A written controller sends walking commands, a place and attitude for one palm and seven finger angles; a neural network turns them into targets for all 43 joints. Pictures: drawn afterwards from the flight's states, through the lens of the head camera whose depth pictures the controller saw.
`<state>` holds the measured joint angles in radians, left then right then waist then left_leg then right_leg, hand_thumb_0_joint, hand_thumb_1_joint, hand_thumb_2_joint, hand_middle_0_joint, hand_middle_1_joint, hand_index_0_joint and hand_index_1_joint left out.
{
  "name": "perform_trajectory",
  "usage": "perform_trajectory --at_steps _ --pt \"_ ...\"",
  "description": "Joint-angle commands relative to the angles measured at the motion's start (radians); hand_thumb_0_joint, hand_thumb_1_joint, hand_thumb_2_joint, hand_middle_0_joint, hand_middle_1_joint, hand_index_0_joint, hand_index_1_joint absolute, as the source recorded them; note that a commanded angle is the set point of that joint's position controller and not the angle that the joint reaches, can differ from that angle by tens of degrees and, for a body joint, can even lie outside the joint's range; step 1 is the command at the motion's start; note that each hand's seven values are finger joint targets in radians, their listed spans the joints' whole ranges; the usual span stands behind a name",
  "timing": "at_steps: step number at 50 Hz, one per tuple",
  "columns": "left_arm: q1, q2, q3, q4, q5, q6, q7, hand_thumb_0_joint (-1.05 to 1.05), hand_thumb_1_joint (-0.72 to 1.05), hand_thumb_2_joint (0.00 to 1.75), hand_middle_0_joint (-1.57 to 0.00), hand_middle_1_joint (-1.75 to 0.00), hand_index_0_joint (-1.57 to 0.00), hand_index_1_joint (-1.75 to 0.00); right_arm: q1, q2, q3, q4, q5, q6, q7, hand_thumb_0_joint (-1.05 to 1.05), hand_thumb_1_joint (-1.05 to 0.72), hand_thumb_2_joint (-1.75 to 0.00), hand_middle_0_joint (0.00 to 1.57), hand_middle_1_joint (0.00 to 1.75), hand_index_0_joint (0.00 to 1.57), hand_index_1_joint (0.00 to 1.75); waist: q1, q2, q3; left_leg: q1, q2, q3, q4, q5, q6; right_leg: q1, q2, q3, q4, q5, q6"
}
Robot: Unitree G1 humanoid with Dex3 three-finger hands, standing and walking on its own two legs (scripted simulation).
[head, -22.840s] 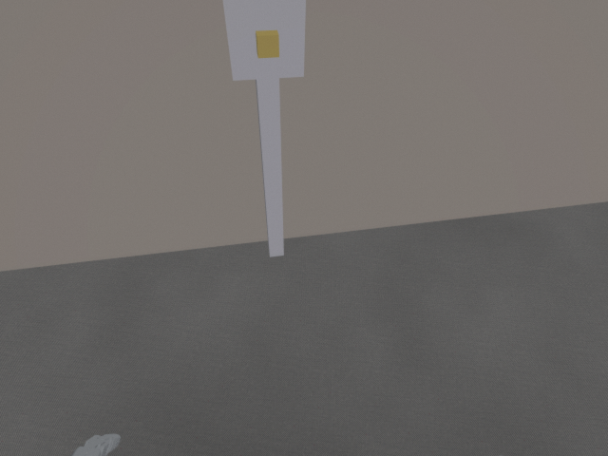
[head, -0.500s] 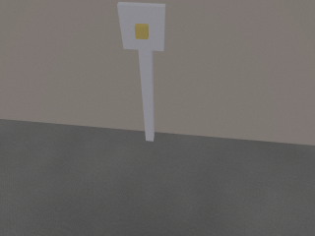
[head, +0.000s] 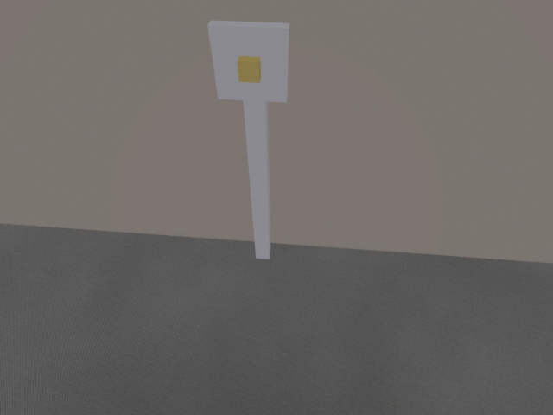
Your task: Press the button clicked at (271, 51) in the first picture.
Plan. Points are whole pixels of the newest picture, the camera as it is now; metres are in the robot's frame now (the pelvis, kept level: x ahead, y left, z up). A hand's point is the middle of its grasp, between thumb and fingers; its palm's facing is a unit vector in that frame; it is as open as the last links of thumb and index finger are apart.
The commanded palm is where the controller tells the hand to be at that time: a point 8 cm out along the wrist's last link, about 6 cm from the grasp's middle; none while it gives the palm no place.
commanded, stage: let the arm hang, fingers relaxed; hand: left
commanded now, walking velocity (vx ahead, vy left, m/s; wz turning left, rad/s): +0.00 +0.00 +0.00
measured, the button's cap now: (249, 68) +0.82 +0.11 +0.11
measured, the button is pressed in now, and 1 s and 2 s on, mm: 0 0 0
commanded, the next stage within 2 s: stand and wait in 0.08 s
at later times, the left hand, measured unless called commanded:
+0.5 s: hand out of the picture +0.04 +0.21 -0.17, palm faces +0.01 -0.96 -0.27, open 7.4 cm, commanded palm none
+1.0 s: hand out of the picture +0.10 +0.23 -0.15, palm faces +0.00 -0.95 -0.32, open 7.4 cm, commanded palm none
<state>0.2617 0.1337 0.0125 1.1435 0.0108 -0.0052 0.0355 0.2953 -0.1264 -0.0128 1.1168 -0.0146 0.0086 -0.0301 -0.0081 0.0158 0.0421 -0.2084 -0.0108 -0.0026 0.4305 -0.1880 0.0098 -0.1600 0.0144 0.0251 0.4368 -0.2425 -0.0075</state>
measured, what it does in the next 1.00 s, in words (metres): stands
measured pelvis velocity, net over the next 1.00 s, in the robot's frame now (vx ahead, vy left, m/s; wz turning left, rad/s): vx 0.02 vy -0.01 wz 0.00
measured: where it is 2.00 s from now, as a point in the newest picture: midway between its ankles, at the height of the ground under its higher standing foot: outside the picture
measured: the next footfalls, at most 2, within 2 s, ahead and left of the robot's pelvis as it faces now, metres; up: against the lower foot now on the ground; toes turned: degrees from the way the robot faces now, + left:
none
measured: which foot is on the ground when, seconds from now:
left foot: down 0.00-1.00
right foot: down 0.00-1.00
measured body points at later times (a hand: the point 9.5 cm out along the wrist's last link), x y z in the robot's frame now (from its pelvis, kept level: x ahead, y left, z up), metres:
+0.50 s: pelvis +0.01 +0.00 +0.00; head +0.03 -0.01 +0.45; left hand +0.04 +0.26 -0.15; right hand +0.03 -0.26 -0.15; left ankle +0.03 +0.11 -0.74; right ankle +0.00 -0.12 -0.74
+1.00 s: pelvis +0.02 -0.01 +0.01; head +0.05 -0.02 +0.46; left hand +0.10 +0.27 -0.13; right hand +0.10 -0.29 -0.14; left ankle +0.03 +0.11 -0.74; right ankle +0.00 -0.12 -0.74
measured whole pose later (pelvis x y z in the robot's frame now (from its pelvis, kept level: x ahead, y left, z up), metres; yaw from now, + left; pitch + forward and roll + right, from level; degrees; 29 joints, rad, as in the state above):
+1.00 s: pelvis +0.02 -0.01 +0.01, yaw +0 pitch -1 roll +0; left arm 0.10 0.30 0.02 1.13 0.01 -0.02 0.01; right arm 0.11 -0.30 -0.01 1.12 -0.01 0.00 -0.01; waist 0.00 0.01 0.07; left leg -0.14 0.00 -0.01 0.33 -0.17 -0.01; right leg -0.09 0.02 0.02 0.33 -0.22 -0.02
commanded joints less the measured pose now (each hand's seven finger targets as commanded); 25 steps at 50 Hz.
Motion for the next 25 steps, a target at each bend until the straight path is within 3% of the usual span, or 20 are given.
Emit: perform_trajectory --at_steps 1,25 --pt "0.055 0.132 0.027 -0.028 0.000 -0.008 0.003 0.00 0.90 0.90 -0.20 -0.30 -0.20 -0.30 0.056 -0.116 -0.021 -0.021 -0.004 -0.012 -0.010 0.00 -0.90 -0.90 0.20 0.30 0.20 0.30 -0.003 -0.002 0.048 0.010 0.100 -0.085 -0.091 0.012 0.025 -0.075 -0.088 0.061 -0.106 0.028 -0.043" --pt "-0.080 0.264 0.041 -0.045 0.000 -0.018 -0.012 0.00 0.90 0.90 -0.20 -0.30 -0.20 -0.30 -0.086 -0.256 -0.032 -0.038 -0.004 -0.019 -0.002 0.00 -0.90 -0.90 0.20 0.30 0.20 0.30 -0.003 -0.002 -0.003 0.066 0.112 -0.097 -0.107 0.069 0.020 -0.026 -0.106 0.079 -0.138 0.076 -0.046"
